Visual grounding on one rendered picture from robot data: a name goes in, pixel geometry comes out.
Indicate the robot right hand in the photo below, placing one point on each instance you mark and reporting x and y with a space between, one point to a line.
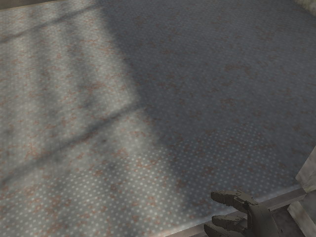
259 222

